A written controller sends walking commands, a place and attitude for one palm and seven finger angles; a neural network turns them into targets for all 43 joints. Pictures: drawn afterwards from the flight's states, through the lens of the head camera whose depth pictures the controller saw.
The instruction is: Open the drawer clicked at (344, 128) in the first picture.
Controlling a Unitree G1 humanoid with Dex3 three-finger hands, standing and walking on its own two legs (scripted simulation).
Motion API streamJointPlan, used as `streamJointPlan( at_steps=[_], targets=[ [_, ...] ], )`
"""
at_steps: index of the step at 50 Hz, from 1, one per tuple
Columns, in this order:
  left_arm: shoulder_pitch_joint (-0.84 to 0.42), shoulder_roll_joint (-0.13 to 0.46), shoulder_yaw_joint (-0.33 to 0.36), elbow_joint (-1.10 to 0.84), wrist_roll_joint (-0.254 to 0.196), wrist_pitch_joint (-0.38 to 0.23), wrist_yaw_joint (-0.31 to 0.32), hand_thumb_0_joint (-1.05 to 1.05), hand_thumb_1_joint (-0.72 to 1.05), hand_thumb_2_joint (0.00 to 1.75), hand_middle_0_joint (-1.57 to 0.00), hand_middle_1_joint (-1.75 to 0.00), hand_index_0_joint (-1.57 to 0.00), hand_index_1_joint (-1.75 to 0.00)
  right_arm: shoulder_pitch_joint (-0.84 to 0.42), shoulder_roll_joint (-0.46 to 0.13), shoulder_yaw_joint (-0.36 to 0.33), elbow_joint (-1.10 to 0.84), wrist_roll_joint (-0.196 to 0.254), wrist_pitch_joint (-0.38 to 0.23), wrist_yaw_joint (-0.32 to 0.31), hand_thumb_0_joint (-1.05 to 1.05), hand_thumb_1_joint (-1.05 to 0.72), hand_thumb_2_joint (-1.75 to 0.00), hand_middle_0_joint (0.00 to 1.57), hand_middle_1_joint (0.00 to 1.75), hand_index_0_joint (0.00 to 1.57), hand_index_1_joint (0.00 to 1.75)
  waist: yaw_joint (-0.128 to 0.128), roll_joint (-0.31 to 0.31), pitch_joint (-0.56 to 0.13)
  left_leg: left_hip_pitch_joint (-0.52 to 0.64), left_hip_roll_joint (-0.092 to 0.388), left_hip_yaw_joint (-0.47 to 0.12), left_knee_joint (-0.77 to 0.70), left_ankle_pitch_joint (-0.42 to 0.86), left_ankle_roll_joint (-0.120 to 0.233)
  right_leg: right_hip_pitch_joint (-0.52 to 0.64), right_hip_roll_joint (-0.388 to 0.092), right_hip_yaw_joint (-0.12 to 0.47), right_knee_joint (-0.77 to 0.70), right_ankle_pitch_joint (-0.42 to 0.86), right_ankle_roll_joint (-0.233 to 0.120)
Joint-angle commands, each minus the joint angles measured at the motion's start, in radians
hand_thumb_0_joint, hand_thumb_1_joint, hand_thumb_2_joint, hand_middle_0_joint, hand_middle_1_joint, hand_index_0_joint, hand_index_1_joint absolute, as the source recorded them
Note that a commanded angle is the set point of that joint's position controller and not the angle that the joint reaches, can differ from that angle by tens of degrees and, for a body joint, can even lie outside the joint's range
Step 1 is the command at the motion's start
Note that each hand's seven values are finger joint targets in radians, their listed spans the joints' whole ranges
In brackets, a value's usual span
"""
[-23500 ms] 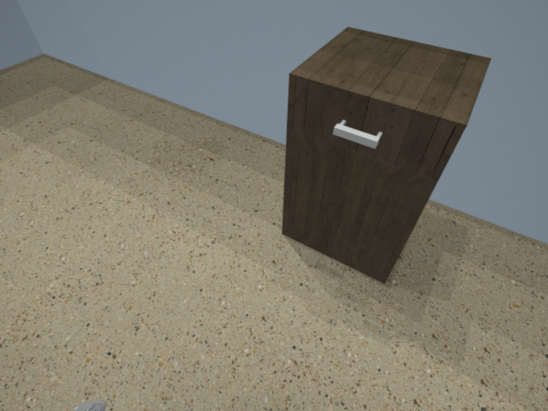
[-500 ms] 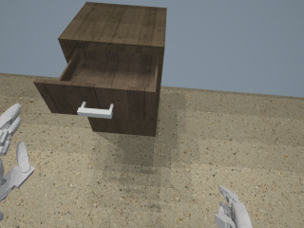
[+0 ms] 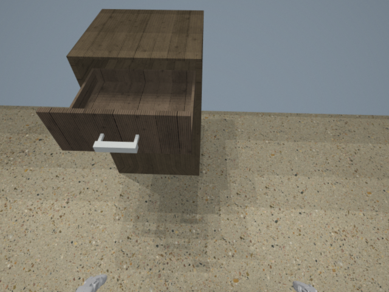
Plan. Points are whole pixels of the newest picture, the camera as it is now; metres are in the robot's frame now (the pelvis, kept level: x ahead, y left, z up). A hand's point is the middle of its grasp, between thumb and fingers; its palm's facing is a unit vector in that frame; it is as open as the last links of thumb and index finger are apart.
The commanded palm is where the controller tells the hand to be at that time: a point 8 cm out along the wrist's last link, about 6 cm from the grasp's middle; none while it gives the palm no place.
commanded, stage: let the arm hang, fingers relaxed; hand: left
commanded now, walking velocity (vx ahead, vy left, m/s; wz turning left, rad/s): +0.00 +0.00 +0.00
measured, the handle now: (117, 141) +0.54 +0.26 -0.08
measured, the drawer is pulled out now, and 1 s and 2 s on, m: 0.30 0.30 0.30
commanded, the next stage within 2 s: look to check the result in 0.86 s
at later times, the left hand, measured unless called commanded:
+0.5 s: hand out of the picture -0.03 +0.16 -0.16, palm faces +0.04 -0.98 -0.22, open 7.4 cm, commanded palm none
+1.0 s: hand out of the picture -0.01 +0.14 -0.17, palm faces +0.06 -0.98 -0.18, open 7.4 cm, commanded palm none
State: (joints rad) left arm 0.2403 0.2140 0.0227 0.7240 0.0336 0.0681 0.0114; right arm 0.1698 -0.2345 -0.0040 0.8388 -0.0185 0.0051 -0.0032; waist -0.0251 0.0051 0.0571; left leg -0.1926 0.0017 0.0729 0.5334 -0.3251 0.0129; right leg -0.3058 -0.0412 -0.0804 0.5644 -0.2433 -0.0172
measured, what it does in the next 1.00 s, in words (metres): stands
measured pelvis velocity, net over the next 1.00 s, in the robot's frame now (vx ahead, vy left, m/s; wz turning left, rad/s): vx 0.00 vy -0.02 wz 0.00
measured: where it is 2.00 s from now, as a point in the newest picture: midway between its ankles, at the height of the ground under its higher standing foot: outside the picture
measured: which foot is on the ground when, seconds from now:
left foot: down 0.00-1.00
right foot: down 0.00-1.00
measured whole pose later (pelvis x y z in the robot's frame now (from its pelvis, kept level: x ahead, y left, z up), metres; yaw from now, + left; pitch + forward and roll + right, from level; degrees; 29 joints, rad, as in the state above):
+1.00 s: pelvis +0.00 -0.02 +0.01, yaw +0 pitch -2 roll +0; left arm 0.29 0.12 0.03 1.14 0.02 0.00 0.03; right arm 0.37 -0.09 -0.01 1.12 -0.01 0.01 -0.05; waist 0.00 0.01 0.05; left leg -0.12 0.04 0.06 0.41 -0.26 -0.02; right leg -0.21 0.01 -0.10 0.41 -0.17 -0.05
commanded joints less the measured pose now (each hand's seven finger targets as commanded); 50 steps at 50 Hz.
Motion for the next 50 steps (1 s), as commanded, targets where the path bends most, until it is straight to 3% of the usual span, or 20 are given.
streamJointPlan(
  at_steps=[1, 3, 4, 10, 20, 23, 31, 36, 39, 50],
  targets=[
    [0.021, 0.133, 0.023, 0.083, -0.012, -0.054, 0.011, 0.0, 0.9, 0.9, -0.2, -0.3, -0.2, -0.3, 0.048, -0.074, -0.011, 0.023, 0.005, -0.006, -0.014, 0.0, -0.9, -0.9, 0.2, 0.3, 0.2, 0.3, 0.031, 0.067, -0.038, -0.044, 0.088, -0.105, -0.17, 0.165, 0.017, 0.146, -0.062, 0.124, -0.172, 0.113, -0.028],
    [0.04, 0.124, 0.021, 0.163, -0.016, -0.061, 0.01, 0.0, 0.9, 0.9, -0.2, -0.3, -0.2, -0.3, 0.08, -0.056, -0.006, 0.072, 0.008, -0.007, -0.019, 0.0, -0.9, -0.9, 0.2, 0.3, 0.2, 0.3, 0.032, 0.084, -0.05, -0.028, 0.082, -0.093, -0.176, 0.14, 0.014, 0.166, -0.067, 0.136, -0.206, 0.101, -0.034],
    [0.056, 0.094, 0.031, 0.187, -0.016, -0.064, 0.013, 0.0, 0.9, 0.9, -0.2, -0.3, -0.2, -0.3, 0.103, -0.04, -0.011, 0.091, 0.002, -0.006, -0.022, 0.0, -0.9, -0.9, 0.2, 0.3, 0.2, 0.3, 0.032, 0.133, -0.059, -0.02, 0.083, -0.09, -0.178, 0.135, 0.015, 0.174, -0.066, 0.132, -0.216, 0.104, -0.04],
    [0.077, 0.08, 0.015, 0.314, -0.022, -0.068, 0.016, 0.0, 0.9, 0.9, -0.2, -0.3, -0.2, -0.3, 0.21, -0.009, -0.011, 0.188, 0.01, 0.005, -0.029, 0.0, -0.9, -0.9, 0.2, 0.3, 0.2, 0.3, 0.026, 0.014, -0.002, 0.003, 0.095, -0.088, -0.191, 0.107, 0.018, 0.137, -0.063, 0.113, -0.268, 0.045, -0.044],
    [0.121, 0.039, 0.011, 0.39, -0.022, -0.064, 0.028, 0.0, 0.9, 0.9, -0.2, -0.3, -0.2, -0.3, 0.311, 0.043, -0.009, 0.264, 0.009, 0.008, -0.035, 0.0, -0.9, -0.9, 0.2, 0.3, 0.2, 0.3, 0.024, -0.009, 0.065, -0.023, 0.092, -0.076, -0.21, 0.043, 0.024, 0.077, -0.053, 0.119, -0.291, -0.074, -0.041],
    [0.125, 0.03, 0.014, 0.396, -0.021, -0.065, 0.028, 0.0, 0.9, 0.9, -0.2, -0.3, -0.2, -0.3, 0.323, 0.06, -0.01, 0.274, 0.007, 0.005, -0.035, 0.0, -0.9, -0.9, 0.2, 0.3, 0.2, 0.3, 0.024, -0.023, 0.06, -0.032, 0.087, -0.069, -0.206, 0.046, 0.024, 0.084, -0.057, 0.119, -0.284, -0.066, -0.039],
    [0.133, 0.006, 0.018, 0.394, -0.018, -0.071, 0.033, 0.0, 0.9, 0.9, -0.2, -0.3, -0.2, -0.3, 0.324, 0.089, -0.012, 0.281, 0.007, -0.002, -0.039, 0.0, -0.9, -0.9, 0.2, 0.3, 0.2, 0.3, 0.023, 0.011, 0.07, -0.033, 0.093, -0.069, -0.206, 0.08, 0.02, 0.087, -0.055, 0.11, -0.268, -0.002, -0.041],
    [0.13, -0.002, 0.019, 0.393, -0.018, -0.07, 0.031, 0.0, 0.9, 0.9, -0.2, -0.3, -0.2, -0.3, 0.323, 0.095, -0.014, 0.278, 0.004, 0.001, -0.04, 0.0, -0.9, -0.9, 0.2, 0.3, 0.2, 0.3, 0.023, 0.031, 0.099, -0.047, 0.088, -0.064, -0.205, 0.054, 0.019, 0.065, -0.052, 0.115, -0.276, -0.031, -0.039],
    [0.126, -0.002, 0.021, 0.39, -0.019, -0.072, 0.03, 0.0, 0.9, 0.9, -0.2, -0.3, -0.2, -0.3, 0.324, 0.089, -0.015, 0.274, 0.005, -0.004, -0.041, 0.0, -0.9, -0.9, 0.2, 0.3, 0.2, 0.3, 0.023, 0.008, 0.071, -0.034, 0.092, -0.069, -0.208, 0.076, 0.021, 0.087, -0.051, 0.116, -0.268, -0.001, -0.04],
    [0.128, -0.01, 0.021, 0.398, -0.02, -0.077, 0.031, 0.0, 0.9, 0.9, -0.2, -0.3, -0.2, -0.3, 0.299, 0.081, -0.016, 0.27, 0.009, -0.007, -0.045, 0.0, -0.9, -0.9, 0.2, 0.3, 0.2, 0.3, 0.025, 0.011, 0.048, -0.004, 0.1, -0.074, -0.204, 0.149, 0.017, 0.121, -0.056, 0.093, -0.251, 0.095, -0.04]
  ],
)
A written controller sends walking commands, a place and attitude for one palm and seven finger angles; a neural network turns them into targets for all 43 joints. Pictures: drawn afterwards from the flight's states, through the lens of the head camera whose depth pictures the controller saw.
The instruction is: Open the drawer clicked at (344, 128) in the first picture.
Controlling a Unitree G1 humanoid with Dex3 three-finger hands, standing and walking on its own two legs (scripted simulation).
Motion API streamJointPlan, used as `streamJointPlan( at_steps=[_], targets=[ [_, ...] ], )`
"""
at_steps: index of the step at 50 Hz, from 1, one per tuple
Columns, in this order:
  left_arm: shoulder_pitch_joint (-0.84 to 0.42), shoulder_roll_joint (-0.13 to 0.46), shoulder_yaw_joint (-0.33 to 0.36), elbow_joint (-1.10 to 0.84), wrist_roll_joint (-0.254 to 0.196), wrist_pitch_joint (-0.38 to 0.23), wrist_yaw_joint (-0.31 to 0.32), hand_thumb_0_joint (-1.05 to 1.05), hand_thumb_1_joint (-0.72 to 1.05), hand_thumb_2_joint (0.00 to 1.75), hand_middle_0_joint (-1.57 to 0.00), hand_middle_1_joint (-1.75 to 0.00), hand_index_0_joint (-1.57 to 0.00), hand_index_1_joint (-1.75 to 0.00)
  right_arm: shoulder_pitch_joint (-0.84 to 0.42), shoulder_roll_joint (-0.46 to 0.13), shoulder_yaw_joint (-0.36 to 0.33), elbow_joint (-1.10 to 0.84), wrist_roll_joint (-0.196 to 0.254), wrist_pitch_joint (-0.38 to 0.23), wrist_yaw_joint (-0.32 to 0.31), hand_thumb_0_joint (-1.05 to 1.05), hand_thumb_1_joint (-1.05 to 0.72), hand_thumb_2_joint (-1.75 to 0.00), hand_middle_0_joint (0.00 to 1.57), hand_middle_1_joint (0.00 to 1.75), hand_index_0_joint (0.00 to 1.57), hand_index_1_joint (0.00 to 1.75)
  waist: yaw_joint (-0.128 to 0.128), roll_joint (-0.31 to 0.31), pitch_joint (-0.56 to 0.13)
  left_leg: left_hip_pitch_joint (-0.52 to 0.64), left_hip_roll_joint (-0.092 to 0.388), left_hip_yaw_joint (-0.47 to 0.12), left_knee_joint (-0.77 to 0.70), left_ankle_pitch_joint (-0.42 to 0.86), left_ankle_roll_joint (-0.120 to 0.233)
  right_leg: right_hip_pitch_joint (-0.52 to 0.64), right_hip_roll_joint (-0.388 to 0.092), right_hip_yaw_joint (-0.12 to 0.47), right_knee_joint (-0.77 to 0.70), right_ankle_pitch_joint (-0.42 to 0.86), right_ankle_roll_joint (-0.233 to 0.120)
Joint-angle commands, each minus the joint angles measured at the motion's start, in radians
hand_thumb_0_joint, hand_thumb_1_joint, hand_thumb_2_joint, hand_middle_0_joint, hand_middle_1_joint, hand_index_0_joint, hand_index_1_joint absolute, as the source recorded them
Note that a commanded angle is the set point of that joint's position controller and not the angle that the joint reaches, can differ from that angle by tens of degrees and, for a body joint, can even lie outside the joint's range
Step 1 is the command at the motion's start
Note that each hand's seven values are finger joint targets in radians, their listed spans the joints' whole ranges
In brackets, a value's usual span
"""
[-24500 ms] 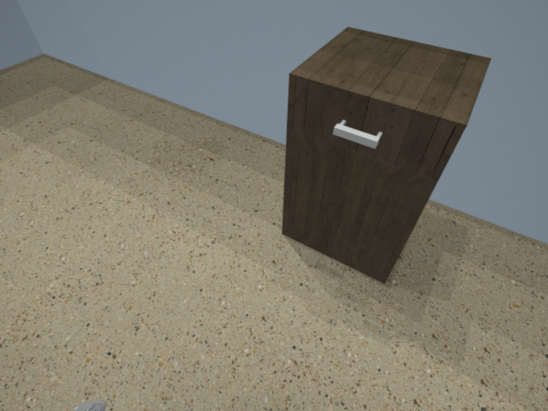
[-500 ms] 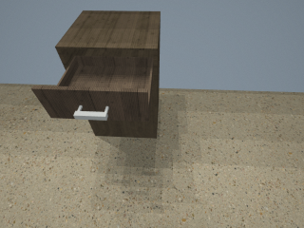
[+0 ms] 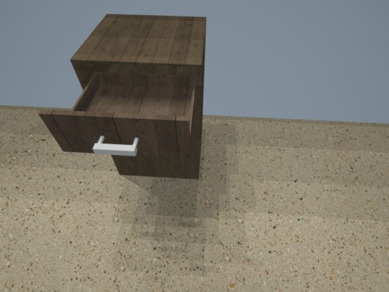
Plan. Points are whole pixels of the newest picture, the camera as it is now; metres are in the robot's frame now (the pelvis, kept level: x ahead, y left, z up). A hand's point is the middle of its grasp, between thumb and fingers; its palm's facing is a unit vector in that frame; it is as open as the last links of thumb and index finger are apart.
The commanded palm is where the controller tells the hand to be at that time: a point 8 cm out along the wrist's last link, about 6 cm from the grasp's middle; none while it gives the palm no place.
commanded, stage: look to check the result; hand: left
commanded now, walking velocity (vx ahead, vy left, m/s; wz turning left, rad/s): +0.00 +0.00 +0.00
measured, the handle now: (117, 144) +0.54 +0.28 -0.09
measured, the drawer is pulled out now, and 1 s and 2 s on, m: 0.30 0.30 0.30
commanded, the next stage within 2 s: come to a stop and stand still in 0.44 s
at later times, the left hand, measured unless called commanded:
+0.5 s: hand out of the picture +0.00 +0.16 -0.17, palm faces +0.06 -0.98 -0.19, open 7.4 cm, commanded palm none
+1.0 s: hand out of the picture +0.09 +0.25 -0.16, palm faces +0.04 -0.96 -0.29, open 7.4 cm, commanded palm none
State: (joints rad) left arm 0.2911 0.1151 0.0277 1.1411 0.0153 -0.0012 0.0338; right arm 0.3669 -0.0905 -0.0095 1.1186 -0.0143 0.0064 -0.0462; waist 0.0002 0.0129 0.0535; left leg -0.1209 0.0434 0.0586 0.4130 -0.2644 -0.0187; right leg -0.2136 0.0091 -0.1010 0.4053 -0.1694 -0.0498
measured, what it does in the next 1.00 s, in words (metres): stands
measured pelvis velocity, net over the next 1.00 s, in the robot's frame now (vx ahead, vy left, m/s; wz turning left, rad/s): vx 0.01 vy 0.03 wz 0.01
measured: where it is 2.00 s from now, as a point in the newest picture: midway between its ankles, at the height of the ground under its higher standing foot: outside the picture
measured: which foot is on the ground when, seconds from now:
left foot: down 0.00-1.00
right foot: down 0.00-1.00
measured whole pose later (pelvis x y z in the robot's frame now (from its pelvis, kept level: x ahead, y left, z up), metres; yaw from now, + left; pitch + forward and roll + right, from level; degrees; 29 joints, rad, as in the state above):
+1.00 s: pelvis +0.01 +0.03 +0.00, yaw +0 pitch -2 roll +0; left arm 0.18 0.29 0.02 1.02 0.02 -0.02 0.01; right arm 0.21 -0.29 -0.03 1.03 -0.03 -0.02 -0.02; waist 0.00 -0.01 -0.02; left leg -0.12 0.01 0.06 0.47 -0.31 0.02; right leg -0.21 -0.02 -0.09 0.46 -0.21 -0.01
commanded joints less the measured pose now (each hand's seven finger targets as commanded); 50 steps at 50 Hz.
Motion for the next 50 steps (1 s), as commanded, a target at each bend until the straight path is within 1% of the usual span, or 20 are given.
streamJointPlan(
  at_steps=[1, 3, 6, 10, 15, 21, 24, 29, 30, 31, 32, 33, 34, 35, 37, 39, 40, 43, 46, 50],
  targets=[
    [0.071, 0.092, 0.016, -0.019, -0.002, -0.006, 0.008, 0.0, 0.9, 0.9, -0.2, -0.3, -0.2, -0.3, 0.104, -0.063, -0.009, -0.007, 0.004, -0.008, -0.002, 0.0, -0.9, -0.9, 0.2, 0.3, 0.2, 0.3, -0.003, -0.009, 0.055, -0.081, 0.059, -0.061, -0.087, 0.084, 0.048, 0.034, -0.105, 0.112, -0.091, 0.018, -0.007],
    [0.071, 0.092, 0.016, -0.018, -0.003, -0.007, 0.008, 0.0, 0.9, 0.9, -0.2, -0.3, -0.2, -0.3, 0.1, -0.065, -0.008, -0.004, 0.003, -0.009, -0.002, 0.0, -0.9, -0.9, 0.2, 0.3, 0.2, 0.3, -0.002, 0.019, 0.053, -0.079, 0.057, -0.061, -0.09, 0.089, 0.047, 0.038, -0.106, 0.115, -0.091, 0.023, -0.008],
    [0.072, 0.089, 0.016, -0.015, -0.002, -0.008, 0.009, 0.0, 0.9, 0.9, -0.2, -0.3, -0.2, -0.3, 0.099, -0.066, -0.011, -0.005, 0.004, -0.008, -0.003, 0.0, -0.9, -0.9, 0.2, 0.3, 0.2, 0.3, -0.004, -0.003, 0.046, -0.065, 0.06, -0.06, -0.088, 0.092, 0.046, 0.038, -0.106, 0.114, -0.094, 0.028, -0.007],
    [0.074, 0.09, 0.015, -0.012, -0.002, -0.01, 0.01, 0.0, 0.9, 0.9, -0.2, -0.3, -0.2, -0.3, 0.088, -0.068, -0.012, -0.004, 0.005, -0.008, -0.004, 0.0, -0.9, -0.9, 0.2, 0.3, 0.2, 0.3, -0.002, 0.022, 0.044, -0.053, 0.061, -0.056, -0.085, 0.109, 0.043, 0.04, -0.107, 0.113, -0.092, 0.058, -0.009],
    [0.066, 0.093, 0.014, -0.012, -0.002, -0.009, 0.01, 0.0, 0.9, 0.9, -0.2, -0.3, -0.2, -0.3, 0.084, -0.071, -0.012, -0.005, 0.005, -0.007, -0.003, 0.0, -0.9, -0.9, 0.2, 0.3, 0.2, 0.3, -0.002, 0.002, 0.066, -0.063, 0.062, -0.058, -0.096, 0.094, 0.042, 0.034, -0.104, 0.111, -0.098, 0.039, -0.005],
    [0.06, 0.1, 0.016, -0.016, -0.002, -0.009, 0.009, 0.0, 0.9, 0.9, -0.2, -0.3, -0.2, -0.3, 0.083, -0.07, -0.012, -0.002, 0.004, -0.006, -0.001, 0.0, -0.9, -0.9, 0.2, 0.3, 0.2, 0.3, -0.004, 0.002, 0.059, -0.061, 0.059, -0.053, -0.096, 0.077, 0.042, 0.04, -0.105, 0.121, -0.11, 0.016, -0.005],
    [0.057, 0.102, 0.018, -0.015, -0.003, -0.01, 0.008, 0.0, 0.9, 0.9, -0.2, -0.3, -0.2, -0.3, 0.079, -0.074, -0.013, -0.001, 0.003, -0.006, -0.002, 0.0, -0.9, -0.9, 0.2, 0.3, 0.2, 0.3, -0.002, -0.014, 0.056, -0.057, 0.058, -0.05, -0.095, 0.086, 0.042, 0.044, -0.108, 0.12, -0.11, 0.027, -0.005],
    [0.059, 0.102, 0.017, -0.015, -0.004, -0.012, 0.008, 0.0, 0.9, 0.9, -0.2, -0.3, -0.2, -0.3, 0.077, -0.075, -0.012, 0.0, 0.003, -0.008, -0.003, 0.0, -0.9, -0.9, 0.2, 0.3, 0.2, 0.3, -0.002, -0.002, 0.046, -0.047, 0.06, -0.05, -0.095, 0.101, 0.04, 0.052, -0.108, 0.121, -0.106, 0.053, -0.008],
    [0.022, 0.298, 0.001, -0.126, 0.004, -0.031, 0.009, 0.0, 0.9, 0.9, -0.2, -0.3, -0.2, -0.3, -0.029, -0.256, -0.033, -0.127, -0.01, -0.008, 0.014, 0.0, -0.9, -0.9, 0.2, 0.3, 0.2, 0.3, -0.029, -0.106, 0.09, -0.111, 0.027, -0.083, -0.022, 0.173, 0.038, 0.028, -0.099, 0.134, -0.014, 0.197, 0.007],
    [0.053, 0.226, 0.025, -0.127, -0.006, -0.043, 0.013, 0.0, 0.9, 0.9, -0.2, -0.3, -0.2, -0.3, -0.019, -0.223, -0.044, -0.139, -0.012, -0.033, 0.008, 0.0, -0.9, -0.9, 0.2, 0.3, 0.2, 0.3, 0.002, -0.057, -0.14, -0.073, 0.042, -0.066, 0.04, 0.045, 0.046, 0.1, -0.166, 0.204, 0.005, 0.117, -0.002],
    [0.039, 0.245, 0.026, -0.152, 0.0, -0.045, 0.012, 0.0, 0.9, 0.9, -0.2, -0.3, -0.2, -0.3, 0.004, -0.211, -0.05, -0.132, -0.008, -0.038, 0.004, 0.0, -0.9, -0.9, 0.2, 0.3, 0.2, 0.3, -0.014, -0.04, -0.227, -0.081, 0.013, -0.061, 0.084, 0.037, 0.046, 0.147, -0.19, 0.23, -0.017, 0.115, -0.024],
    [0.038, 0.24, 0.031, -0.162, 0.003, -0.042, 0.011, 0.0, 0.9, 0.9, -0.2, -0.3, -0.2, -0.3, 0.0, -0.196, -0.052, -0.129, -0.006, -0.032, 0.003, 0.0, -0.9, -0.9, 0.2, 0.3, 0.2, 0.3, -0.01, -0.044, -0.206, -0.104, -0.002, -0.051, 0.111, 0.003, 0.042, 0.126, -0.21, 0.262, -0.049, 0.063, -0.035],
    [0.03, 0.243, 0.034, -0.166, 0.004, -0.041, 0.011, 0.0, 0.9, 0.9, -0.2, -0.3, -0.2, -0.3, -0.009, -0.194, -0.053, -0.127, -0.005, -0.028, 0.005, 0.0, -0.9, -0.9, 0.2, 0.3, 0.2, 0.3, -0.013, -0.063, -0.148, -0.129, -0.003, -0.052, 0.124, -0.008, 0.044, 0.083, -0.218, 0.27, -0.073, 0.011, -0.052],
    [0.02, 0.23, 0.029, -0.173, 0.005, -0.034, 0.011, 0.0, 0.9, 0.9, -0.2, -0.3, -0.2, -0.3, -0.013, -0.184, -0.048, -0.133, -0.008, -0.02, 0.01, 0.0, -0.9, -0.9, 0.2, 0.3, 0.2, 0.3, -0.016, -0.108, -0.077, -0.141, -0.002, -0.049, 0.127, -0.024, 0.05, 0.024, -0.213, 0.267, -0.105, -0.077, -0.053],
    [-0.017, 0.246, 0.034, -0.179, 0.003, -0.035, 0.009, 0.0, 0.9, 0.9, -0.2, -0.3, -0.2, -0.3, -0.016, -0.211, -0.052, -0.127, -0.006, -0.023, 0.013, 0.0, -0.9, -0.9, 0.2, 0.3, 0.2, 0.3, -0.03, -0.068, 0.011, -0.119, 0.021, -0.063, 0.09, 0.023, 0.059, -0.08, -0.191, 0.238, -0.11, -0.158, -0.056],
    [-0.04, 0.264, 0.037, -0.186, 0.001, -0.037, 0.005, 0.0, 0.9, 0.9, -0.2, -0.3, -0.2, -0.3, -0.028, -0.244, -0.054, -0.127, -0.005, -0.033, 0.013, 0.0, -0.9, -0.9, 0.2, 0.3, 0.2, 0.3, -0.024, -0.003, 0.021, -0.122, 0.042, -0.082, 0.034, 0.061, 0.064, -0.062, -0.15, 0.192, -0.065, -0.092, -0.039],
    [-0.044, 0.259, 0.033, -0.184, 0.001, -0.035, 0.003, 0.0, 0.9, 0.9, -0.2, -0.3, -0.2, -0.3, -0.037, -0.245, -0.052, -0.125, -0.006, -0.036, 0.015, 0.0, -0.9, -0.9, 0.2, 0.3, 0.2, 0.3, -0.017, 0.007, 0.013, -0.122, 0.054, -0.086, 0.008, 0.079, 0.066, -0.037, -0.134, 0.166, -0.045, -0.044, -0.028],
    [-0.061, 0.283, 0.032, -0.179, -0.003, -0.037, -0.004, 0.0, 0.9, 0.9, -0.2, -0.3, -0.2, -0.3, -0.1, -0.304, -0.05, -0.141, -0.006, -0.046, 0.015, 0.0, -0.9, -0.9, 0.2, 0.3, 0.2, 0.3, 0.0, 0.025, -0.027, -0.131, 0.076, -0.112, -0.024, 0.168, 0.07, 0.047, -0.125, 0.133, 0.008, 0.112, -0.014],
    [-0.094, 0.305, 0.026, -0.179, -0.003, -0.032, -0.008, 0.0, 0.9, 0.9, -0.2, -0.3, -0.2, -0.3, -0.15, -0.342, -0.045, -0.148, -0.007, -0.048, 0.017, 0.0, -0.9, -0.9, 0.2, 0.3, 0.2, 0.3, 0.006, 0.048, -0.033, -0.126, 0.084, -0.115, -0.052, 0.216, 0.065, 0.081, -0.127, 0.12, 0.016, 0.155, -0.006],
    [-0.136, 0.333, 0.02, -0.179, -0.001, -0.026, -0.015, 0.0, 0.9, 0.9, -0.2, -0.3, -0.2, -0.3, -0.2, -0.377, -0.042, -0.154, -0.008, -0.045, 0.024, 0.0, -0.9, -0.9, 0.2, 0.3, 0.2, 0.3, 0.006, 0.033, -0.018, -0.126, 0.089, -0.126, -0.098, 0.158, 0.064, 0.076, -0.128, 0.118, -0.007, 0.103, 0.007]
  ],
)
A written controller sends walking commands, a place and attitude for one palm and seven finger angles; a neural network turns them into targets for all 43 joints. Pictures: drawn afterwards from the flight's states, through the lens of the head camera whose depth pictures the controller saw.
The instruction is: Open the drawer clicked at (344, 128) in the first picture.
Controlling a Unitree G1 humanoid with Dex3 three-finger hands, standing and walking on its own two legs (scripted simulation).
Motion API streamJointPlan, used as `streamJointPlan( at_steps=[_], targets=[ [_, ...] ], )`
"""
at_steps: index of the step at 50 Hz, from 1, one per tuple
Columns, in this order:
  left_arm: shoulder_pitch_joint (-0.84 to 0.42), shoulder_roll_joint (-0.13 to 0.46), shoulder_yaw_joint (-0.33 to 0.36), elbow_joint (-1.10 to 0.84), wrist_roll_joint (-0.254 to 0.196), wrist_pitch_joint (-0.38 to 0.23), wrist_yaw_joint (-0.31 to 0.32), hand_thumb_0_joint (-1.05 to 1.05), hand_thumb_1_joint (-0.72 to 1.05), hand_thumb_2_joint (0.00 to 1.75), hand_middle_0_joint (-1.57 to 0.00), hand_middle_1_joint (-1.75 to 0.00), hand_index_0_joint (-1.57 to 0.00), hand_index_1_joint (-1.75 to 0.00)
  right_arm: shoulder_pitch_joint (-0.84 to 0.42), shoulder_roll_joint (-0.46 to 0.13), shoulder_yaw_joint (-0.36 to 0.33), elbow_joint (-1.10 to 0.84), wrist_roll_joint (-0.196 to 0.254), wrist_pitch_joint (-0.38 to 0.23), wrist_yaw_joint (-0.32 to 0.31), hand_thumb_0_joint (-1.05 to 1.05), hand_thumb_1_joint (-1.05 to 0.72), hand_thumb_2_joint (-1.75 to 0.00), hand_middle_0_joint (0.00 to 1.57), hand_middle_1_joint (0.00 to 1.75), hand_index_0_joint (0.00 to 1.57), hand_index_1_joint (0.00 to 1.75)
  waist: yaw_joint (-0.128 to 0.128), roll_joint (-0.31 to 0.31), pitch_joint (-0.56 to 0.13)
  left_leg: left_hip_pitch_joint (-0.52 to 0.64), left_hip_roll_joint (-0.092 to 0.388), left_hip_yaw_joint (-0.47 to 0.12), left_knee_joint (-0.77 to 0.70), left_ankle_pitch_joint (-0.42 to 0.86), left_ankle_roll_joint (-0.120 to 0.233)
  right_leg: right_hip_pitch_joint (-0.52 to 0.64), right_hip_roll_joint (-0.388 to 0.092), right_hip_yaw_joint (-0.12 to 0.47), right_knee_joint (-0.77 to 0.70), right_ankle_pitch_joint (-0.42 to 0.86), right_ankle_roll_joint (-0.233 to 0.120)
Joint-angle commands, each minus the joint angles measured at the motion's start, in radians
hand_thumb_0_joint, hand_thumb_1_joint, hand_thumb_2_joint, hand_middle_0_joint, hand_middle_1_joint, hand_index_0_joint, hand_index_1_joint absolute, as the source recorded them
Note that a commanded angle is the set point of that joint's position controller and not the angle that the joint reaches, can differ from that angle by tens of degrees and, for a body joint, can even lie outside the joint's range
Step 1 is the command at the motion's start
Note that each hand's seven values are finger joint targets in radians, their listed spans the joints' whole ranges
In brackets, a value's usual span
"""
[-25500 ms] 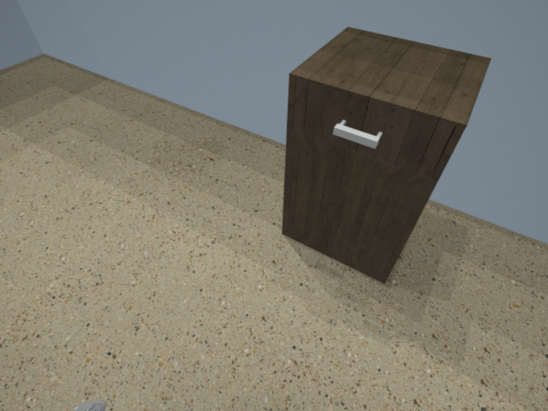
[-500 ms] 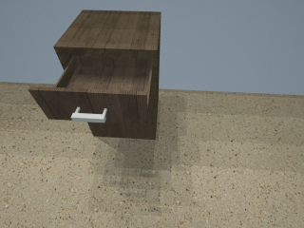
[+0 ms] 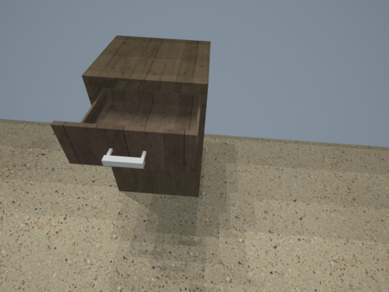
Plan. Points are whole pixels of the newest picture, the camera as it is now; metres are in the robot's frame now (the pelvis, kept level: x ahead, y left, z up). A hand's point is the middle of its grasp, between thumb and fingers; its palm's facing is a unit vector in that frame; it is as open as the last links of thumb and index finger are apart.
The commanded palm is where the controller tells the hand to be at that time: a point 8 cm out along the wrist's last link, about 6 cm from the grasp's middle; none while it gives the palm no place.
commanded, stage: come to a stop and stand still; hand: left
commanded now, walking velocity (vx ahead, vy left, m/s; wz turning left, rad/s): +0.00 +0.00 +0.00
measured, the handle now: (125, 157) +0.53 +0.25 -0.08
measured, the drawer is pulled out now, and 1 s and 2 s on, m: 0.30 0.30 0.30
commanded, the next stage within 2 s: look again from close up in 0.48 s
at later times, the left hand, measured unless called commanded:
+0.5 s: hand out of the picture +0.03 +0.24 -0.16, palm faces -0.01 -0.96 -0.29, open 7.4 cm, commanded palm none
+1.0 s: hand out of the picture +0.03 +0.21 -0.17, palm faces -0.01 -0.97 -0.24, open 7.4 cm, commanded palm none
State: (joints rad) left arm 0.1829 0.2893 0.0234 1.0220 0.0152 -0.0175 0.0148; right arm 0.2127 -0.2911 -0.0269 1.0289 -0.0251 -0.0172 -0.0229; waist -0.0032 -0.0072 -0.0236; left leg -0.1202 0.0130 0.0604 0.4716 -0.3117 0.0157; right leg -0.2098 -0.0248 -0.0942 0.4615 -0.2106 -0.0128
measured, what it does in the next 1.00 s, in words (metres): stands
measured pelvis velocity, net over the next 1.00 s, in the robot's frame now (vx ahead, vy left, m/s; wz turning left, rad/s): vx -0.01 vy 0.01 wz -0.01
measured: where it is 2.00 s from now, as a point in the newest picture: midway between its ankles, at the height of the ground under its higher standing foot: outside the picture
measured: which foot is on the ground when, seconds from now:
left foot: down 0.00-1.00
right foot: down 0.00-1.00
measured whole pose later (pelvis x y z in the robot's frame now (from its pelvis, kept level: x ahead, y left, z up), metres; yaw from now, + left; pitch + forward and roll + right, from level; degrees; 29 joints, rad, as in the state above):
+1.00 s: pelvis -0.01 +0.01 +0.01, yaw +0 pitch -3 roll +0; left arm 0.23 0.24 -0.01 1.12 0.02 -0.02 0.02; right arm 0.20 -0.24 0.00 1.15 -0.02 -0.01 -0.01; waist 0.00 -0.01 0.01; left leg -0.07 0.00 0.07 0.36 -0.25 0.02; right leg -0.16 -0.03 -0.08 0.35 -0.14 0.00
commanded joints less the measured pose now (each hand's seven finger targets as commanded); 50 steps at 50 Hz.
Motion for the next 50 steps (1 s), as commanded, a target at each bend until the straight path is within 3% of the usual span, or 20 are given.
streamJointPlan(
  at_steps=[1, 4, 14, 50],
  targets=[
    [-0.036, 0.164, 0.024, -0.06, -0.001, -0.009, 0.003, 0.0, 0.9, 0.9, -0.2, -0.3, -0.2, -0.3, -0.057, -0.187, -0.024, -0.065, 0.002, -0.022, 0.002, 0.0, -0.9, -0.9, 0.2, 0.3, 0.2, 0.3, 0.01, 0.047, 0.056, -0.126, 0.12, -0.13, -0.163, 0.191, 0.029, 0.074, -0.094, 0.11, -0.068, 0.133, -0.027],
    [-0.051, 0.176, 0.02, -0.057, -0.001, -0.008, 0.0, 0.0, 0.9, 0.9, -0.2, -0.3, -0.2, -0.3, -0.079, -0.202, -0.022, -0.065, 0.003, -0.02, 0.007, 0.0, -0.9, -0.9, 0.2, 0.3, 0.2, 0.3, 0.008, 0.025, 0.052, -0.118, 0.118, -0.135, -0.185, 0.152, 0.029, 0.075, -0.099, 0.113, -0.084, 0.114, -0.02],
    [-0.054, 0.187, 0.009, -0.028, -0.001, -0.008, 0.0, 0.0, 0.9, 0.9, -0.2, -0.3, -0.2, -0.3, -0.106, -0.215, -0.013, -0.03, 0.006, -0.02, 0.011, 0.0, -0.9, -0.9, 0.2, 0.3, 0.2, 0.3, 0.004, 0.003, 0.012, -0.062, 0.118, -0.128, -0.199, 0.201, 0.021, 0.095, -0.11, 0.112, -0.105, 0.151, -0.01],
    [0.058, 0.088, -0.009, 0.049, -0.002, -0.011, 0.015, 0.0, 0.9, 0.9, -0.2, -0.3, -0.2, -0.3, -0.013, -0.104, 0.003, 0.077, 0.013, -0.012, 0.001, 0.0, -0.9, -0.9, 0.2, 0.3, 0.2, 0.3, 0.004, 0.009, 0.073, -0.062, 0.113, -0.104, -0.209, 0.164, 0.009, 0.093, -0.114, 0.127, -0.155, 0.156, -0.009]
  ],
)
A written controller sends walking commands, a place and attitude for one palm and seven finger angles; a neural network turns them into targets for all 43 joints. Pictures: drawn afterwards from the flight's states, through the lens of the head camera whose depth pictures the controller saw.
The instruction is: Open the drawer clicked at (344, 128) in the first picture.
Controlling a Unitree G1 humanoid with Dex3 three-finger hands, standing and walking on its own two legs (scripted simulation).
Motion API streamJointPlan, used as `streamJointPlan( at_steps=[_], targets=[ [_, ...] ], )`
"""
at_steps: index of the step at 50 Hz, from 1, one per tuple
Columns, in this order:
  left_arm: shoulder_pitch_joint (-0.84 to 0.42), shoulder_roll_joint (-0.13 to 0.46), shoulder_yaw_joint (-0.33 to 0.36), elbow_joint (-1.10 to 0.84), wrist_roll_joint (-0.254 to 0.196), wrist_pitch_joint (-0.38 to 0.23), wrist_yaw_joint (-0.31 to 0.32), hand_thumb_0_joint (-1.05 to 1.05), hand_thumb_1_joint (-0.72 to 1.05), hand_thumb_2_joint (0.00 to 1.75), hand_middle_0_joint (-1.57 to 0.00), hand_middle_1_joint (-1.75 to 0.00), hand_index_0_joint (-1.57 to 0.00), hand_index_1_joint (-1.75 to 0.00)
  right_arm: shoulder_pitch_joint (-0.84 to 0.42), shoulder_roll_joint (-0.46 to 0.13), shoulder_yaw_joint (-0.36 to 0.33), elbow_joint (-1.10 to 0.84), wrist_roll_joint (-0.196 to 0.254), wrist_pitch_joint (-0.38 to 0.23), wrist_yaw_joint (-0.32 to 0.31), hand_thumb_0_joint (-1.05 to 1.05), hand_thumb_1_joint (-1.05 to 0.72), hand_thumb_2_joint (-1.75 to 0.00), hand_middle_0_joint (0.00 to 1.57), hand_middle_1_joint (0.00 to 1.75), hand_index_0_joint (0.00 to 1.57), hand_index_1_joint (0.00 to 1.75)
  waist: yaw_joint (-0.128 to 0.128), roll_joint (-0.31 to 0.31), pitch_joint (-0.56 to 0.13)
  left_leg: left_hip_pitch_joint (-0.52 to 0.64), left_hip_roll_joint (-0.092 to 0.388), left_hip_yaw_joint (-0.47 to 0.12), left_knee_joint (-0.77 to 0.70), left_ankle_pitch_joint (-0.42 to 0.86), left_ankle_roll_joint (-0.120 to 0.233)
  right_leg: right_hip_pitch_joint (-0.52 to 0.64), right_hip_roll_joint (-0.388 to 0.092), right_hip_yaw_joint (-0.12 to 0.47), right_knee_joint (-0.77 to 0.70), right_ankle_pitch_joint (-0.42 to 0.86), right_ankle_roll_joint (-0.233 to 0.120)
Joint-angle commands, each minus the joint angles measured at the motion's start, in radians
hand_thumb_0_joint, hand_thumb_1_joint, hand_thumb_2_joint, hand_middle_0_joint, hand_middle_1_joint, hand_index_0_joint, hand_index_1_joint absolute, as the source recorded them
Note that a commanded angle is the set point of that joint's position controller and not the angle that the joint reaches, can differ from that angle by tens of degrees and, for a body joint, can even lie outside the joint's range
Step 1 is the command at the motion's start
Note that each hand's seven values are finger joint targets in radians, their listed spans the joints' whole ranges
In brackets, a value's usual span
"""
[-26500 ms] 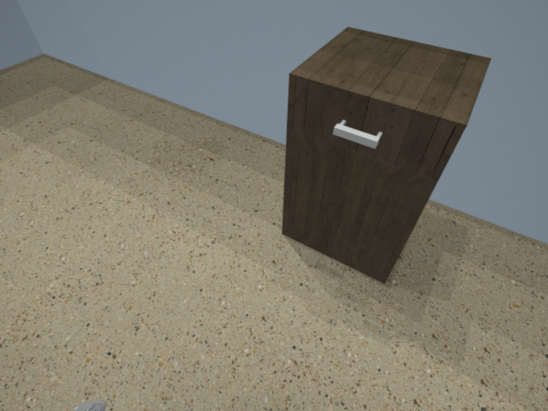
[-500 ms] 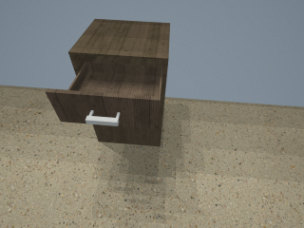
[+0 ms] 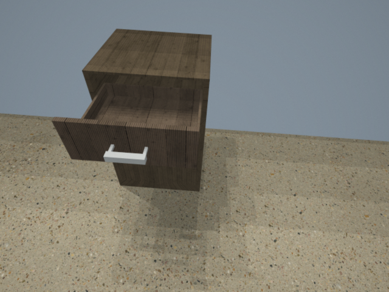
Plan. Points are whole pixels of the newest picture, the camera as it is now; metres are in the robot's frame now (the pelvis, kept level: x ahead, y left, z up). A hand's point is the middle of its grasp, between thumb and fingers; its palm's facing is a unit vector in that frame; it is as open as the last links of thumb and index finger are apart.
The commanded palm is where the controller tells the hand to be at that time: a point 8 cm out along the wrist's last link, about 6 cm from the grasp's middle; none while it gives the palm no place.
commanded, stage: look again from close up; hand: left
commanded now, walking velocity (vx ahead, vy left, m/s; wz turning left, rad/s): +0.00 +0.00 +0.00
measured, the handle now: (127, 153) +0.53 +0.25 -0.09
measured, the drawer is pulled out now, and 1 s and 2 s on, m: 0.30 0.30 0.30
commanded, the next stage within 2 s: raise the hand with hooked fingers in 0.04 s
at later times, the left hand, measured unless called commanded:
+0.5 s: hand (96, 281) +0.16 +0.21 -0.07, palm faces -0.13 -0.17 -0.98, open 8.3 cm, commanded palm +0.13 +0.24 -0.03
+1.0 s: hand (98, 235) +0.23 +0.22 -0.02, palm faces -0.06 -0.09 -0.99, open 11.2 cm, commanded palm +0.22 +0.23 +0.04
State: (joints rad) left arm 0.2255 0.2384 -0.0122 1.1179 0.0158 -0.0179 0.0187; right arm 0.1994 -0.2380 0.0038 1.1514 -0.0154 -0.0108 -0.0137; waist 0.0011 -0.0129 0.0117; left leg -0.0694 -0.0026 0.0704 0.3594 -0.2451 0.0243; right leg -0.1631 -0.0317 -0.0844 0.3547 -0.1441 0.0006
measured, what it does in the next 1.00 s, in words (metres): stands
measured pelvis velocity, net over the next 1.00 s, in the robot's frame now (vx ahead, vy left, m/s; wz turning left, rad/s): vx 0.02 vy -0.02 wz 0.00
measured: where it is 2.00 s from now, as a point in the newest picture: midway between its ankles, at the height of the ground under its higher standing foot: outside the picture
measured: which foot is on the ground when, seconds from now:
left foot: down 0.00-1.00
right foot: down 0.00-1.00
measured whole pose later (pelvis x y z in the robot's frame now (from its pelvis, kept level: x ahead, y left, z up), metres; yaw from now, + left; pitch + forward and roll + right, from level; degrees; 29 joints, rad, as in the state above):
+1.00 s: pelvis +0.02 -0.02 -0.03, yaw +0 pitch +10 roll +1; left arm 0.38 0.42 0.01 -0.05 1.01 -0.09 0.32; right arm 0.17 -0.22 0.01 0.55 -0.06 0.08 0.00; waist 0.06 0.04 -0.07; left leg -0.44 0.02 0.07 0.72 -0.44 0.00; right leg -0.57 0.02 -0.01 0.75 -0.35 -0.04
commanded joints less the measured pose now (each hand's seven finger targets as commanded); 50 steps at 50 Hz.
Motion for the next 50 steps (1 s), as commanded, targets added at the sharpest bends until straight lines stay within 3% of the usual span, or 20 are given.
streamJointPlan(
  at_steps=[1, 6, 7, 8, 9, 10, 11, 12, 13, 14, 16, 18, 20, 24, 29, 32, 37, 40, 44, 50],
  targets=[
    [0.016, 0.137, 0.027, -0.047, -0.002, -0.01, 0.012, 0.0, 0.9, 0.9, -0.2, -0.3, -0.2, -0.3, 0.0, -0.155, -0.027, -0.043, 0.004, -0.018, -0.009, 0.0, -0.9, -0.9, 0.2, 0.3, 0.2, 0.3, 0.0, 0.013, 0.045, -0.12, 0.129, -0.113, -0.099, 0.082, 0.0, 0.044, -0.106, 0.118, -0.052, 0.075, -0.022],
    [0.026, 0.127, 0.026, -0.044, -0.002, -0.008, 0.012, 0.0, 0.9, 0.9, -0.2, -0.3, -0.2, -0.3, 0.011, -0.148, -0.026, -0.04, 0.003, -0.016, -0.009, 0.0, -0.9, -0.9, 0.2, 0.3, 0.2, 0.3, 0.001, 0.019, 0.053, -0.122, 0.128, -0.112, -0.104, 0.058, 0.0, 0.032, -0.103, 0.122, -0.055, 0.052, -0.02],
    [0.108, 0.061, 0.007, -0.013, 0.003, -0.02, 0.053, 0.0, 0.9, 0.9, -0.2, -0.3, -0.2, -0.3, 0.01, -0.085, -0.01, -0.102, 0.01, -0.032, 0.001, 0.0, -0.9, -0.9, 0.2, 0.3, 0.2, 0.3, 0.011, 0.075, 0.1, -0.168, 0.148, -0.05, 0.043, 0.203, -0.018, -0.03, -0.134, 0.121, 0.062, 0.272, -0.018],
    [-0.714, 0.443, 0.105, -1.42, 0.198, -0.193, 0.054, 0.0, 0.88, 0.89, -0.2, -0.32, -0.2, -0.32, 0.004, -0.183, -0.002, -0.436, 0.069, -0.138, -0.052, 0.0, -0.9, -0.9, 0.2, 0.3, 0.2, 0.3, -0.044, 0.321, -0.353, 0.061, 0.007, -0.098, -0.052, 0.277, -0.002, 0.148, 0.017, 0.162, 0.126, 0.184, -0.051],
    [-0.198, 0.4, 0.119, -1.164, 0.249, -0.117, 0.132, 0.0, 0.85, 0.88, -0.2, -0.33, -0.2, -0.33, -0.091, -0.164, -0.015, -0.457, 0.05, -0.235, -0.076, 0.0, -0.9, -0.9, 0.2, 0.3, 0.2, 0.3, 0.065, 0.393, -0.285, 0.044, 0.026, -0.055, -0.031, 0.348, -0.013, 0.019, 0.026, 0.096, 0.165, -0.019, -0.078],
    [0.073, 0.183, 0.009, -1.05, 0.228, 0.011, 0.176, 0.0, 0.83, 0.87, -0.21, -0.34, -0.21, -0.34, -0.076, -0.111, -0.022, -0.445, 0.058, -0.251, -0.077, 0.0, -0.9, -0.9, 0.2, 0.3, 0.2, 0.3, 0.03, 0.278, -0.151, -0.084, 0.044, -0.079, -0.055, 0.217, -0.056, -0.063, 0.029, 0.041, 0.186, -0.113, -0.057],
    [0.044, 0.134, -0.027, -1.025, 0.318, 0.013, 0.182, 0.0, 0.81, 0.86, -0.21, -0.36, -0.21, -0.36, -0.045, -0.127, -0.024, -0.426, 0.057, -0.264, -0.077, 0.0, -0.9, -0.9, 0.2, 0.3, 0.2, 0.3, -0.009, 0.158, -0.056, -0.146, 0.032, -0.065, -0.021, 0.139, -0.031, -0.13, 0.05, 0.063, 0.147, -0.082, -0.047],
    [-0.057, 0.203, -0.011, -1.092, 0.397, -0.012, 0.207, 0.0, 0.78, 0.85, -0.21, -0.37, -0.21, -0.37, -0.095, -0.156, -0.033, -0.498, 0.032, -0.264, -0.07, 0.0, -0.9, -0.9, 0.2, 0.3, 0.2, 0.3, -0.023, 0.073, 0.085, -0.248, 0.011, -0.099, 0.011, 0.007, -0.017, -0.196, 0.048, 0.091, 0.131, -0.127, -0.051],
    [0.018, 0.235, 0.029, -1.006, 0.505, -0.025, 0.235, 0.0, 0.76, 0.84, -0.21, -0.39, -0.21, -0.39, -0.075, -0.164, -0.048, -0.514, 0.011, -0.247, -0.06, 0.0, -0.9, -0.9, 0.2, 0.3, 0.2, 0.3, -0.01, -0.032, 0.051, -0.312, 0.013, -0.099, 0.042, -0.081, -0.011, -0.232, 0.038, 0.075, 0.142, -0.223, -0.045],
    [0.106, 0.188, 0.004, -0.963, 0.599, -0.034, 0.256, 0.0, 0.74, 0.83, -0.21, -0.4, -0.21, -0.4, -0.092, -0.153, -0.052, -0.561, -0.002, -0.223, -0.048, 0.0, -0.9, -0.9, 0.2, 0.3, 0.2, 0.3, 0.013, -0.101, 0.057, -0.369, 0.001, -0.09, 0.073, -0.141, -0.013, -0.273, 0.037, 0.082, 0.145, -0.317, -0.044],
    [0.299, 0.186, 0.027, -0.918, 0.783, -0.065, 0.3, 0.0, 0.69, 0.81, -0.22, -0.43, -0.22, -0.43, -0.104, -0.139, -0.077, -0.623, -0.02, -0.176, -0.016, 0.0, -0.9, -0.9, 0.2, 0.3, 0.2, 0.3, 0.086, -0.106, -0.053, -0.421, -0.022, -0.037, 0.125, -0.161, -0.023, -0.26, 0.049, 0.133, 0.161, -0.411, -0.059],
    [0.397, 0.149, 0.007, -0.917, 0.909, -0.096, 0.339, 0.0, 0.64, 0.79, -0.22, -0.47, -0.22, -0.47, -0.133, -0.13, -0.084, -0.673, -0.035, -0.115, 0.018, 0.0, -0.9, -0.9, 0.2, 0.3, 0.2, 0.3, 0.105, -0.178, -0.033, -0.493, -0.026, -0.023, 0.192, -0.152, -0.026, -0.326, 0.054, 0.187, 0.178, -0.425, -0.073],
    [0.444, 0.168, 0.04, -0.981, 0.986, -0.131, 0.372, 0.0, 0.6, 0.77, -0.22, -0.5, -0.22, -0.5, -0.174, -0.128, -0.088, -0.715, -0.042, -0.062, 0.049, 0.0, -0.9, -0.9, 0.2, 0.3, 0.2, 0.3, 0.128, -0.166, -0.077, -0.517, -0.03, -0.023, 0.244, -0.123, -0.023, -0.329, 0.048, 0.223, 0.206, -0.36, -0.082],
    [0.308, 0.271, 0.145, -1.161, 1.091, -0.193, 0.467, 0.0, 0.5, 0.73, -0.23, -0.55, -0.23, -0.55, -0.205, -0.108, -0.081, -0.765, -0.065, -0.01, 0.054, 0.0, -0.9, -0.9, 0.2, 0.3, 0.2, 0.3, 0.127, -0.102, -0.216, -0.547, -0.036, -0.043, 0.35, -0.085, -0.008, -0.372, 0.031, 0.249, 0.32, -0.221, -0.083],
    [0.014, 0.352, 0.194, -1.392, 1.114, -0.252, 0.583, 0.0, 0.39, 0.68, -0.24, -0.63, -0.24, -0.63, -0.168, -0.097, -0.092, -0.779, -0.088, 0.019, 0.043, 0.0, -0.9, -0.9, 0.2, 0.3, 0.2, 0.3, 0.056, 0.085, -0.408, -0.41, -0.04, -0.082, 0.526, -0.027, -0.013, -0.6, 0.029, 0.281, 0.438, -0.209, -0.09],
    [-0.012, 0.333, 0.17, -1.378, 1.079, -0.212, 0.594, 0.0, 0.32, 0.65, -0.24, -0.68, -0.24, -0.68, -0.158, -0.107, -0.092, -0.777, -0.082, 0.026, 0.033, 0.0, -0.9, -0.9, 0.2, 0.3, 0.2, 0.3, 0.021, 0.079, -0.414, -0.416, -0.033, -0.091, 0.552, -0.035, -0.005, -0.619, 0.036, 0.235, 0.454, -0.204, -0.075],
    [0.081, 0.3, 0.106, -1.343, 1.012, -0.052, 0.494, 0.0, 0.2, 0.6, -0.25, -0.75, -0.25, -0.75, -0.182, -0.104, -0.07, -0.788, -0.051, 0.053, 0.017, 0.0, -0.9, -0.9, 0.2, 0.3, 0.2, 0.3, 0.043, 0.036, -0.383, -0.438, -0.028, -0.063, 0.445, 0.026, 0.006, -0.358, 0.043, 0.171, 0.398, -0.029, -0.058],
    [0.137, 0.325, 0.116, -1.326, 0.975, 0.011, 0.399, 0.0, 0.13, 0.57, -0.25, -0.8, -0.25, -0.8, -0.203, -0.104, -0.04, -0.793, -0.03, 0.059, 0.001, 0.0, -0.9, -0.9, 0.2, 0.3, 0.2, 0.3, 0.064, -0.077, -0.313, -0.457, -0.024, -0.059, 0.377, 0.045, 0.011, -0.237, 0.042, 0.196, 0.343, 0.033, -0.053],
    [0.151, 0.337, 0.116, -1.317, 0.981, -0.021, 0.323, 0.0, 0.04, 0.53, -0.26, -0.86, -0.26, -0.86, -0.173, -0.093, -0.031, -0.778, -0.031, 0.042, 0.001, 0.0, -0.9, -0.9, 0.2, 0.3, 0.2, 0.3, 0.078, -0.059, -0.258, -0.431, -0.017, -0.05, 0.307, 0.084, 0.005, -0.16, 0.03, 0.192, 0.3, 0.105, -0.045],
    [0.068, 0.384, 0.199, -1.38, 0.982, -0.1, 0.363, 0.0, -0.1, 0.47, -0.27, -0.94, -0.27, -0.94, -0.141, -0.099, -0.057, -0.753, -0.045, 0.034, 0.009, 0.0, -0.9, -0.9, 0.2, 0.3, 0.2, 0.3, 0.076, 0.015, -0.31, -0.348, -0.02, -0.053, 0.293, 0.18, 0.004, -0.129, 0.029, 0.182, 0.296, 0.206, -0.051]
  ],
)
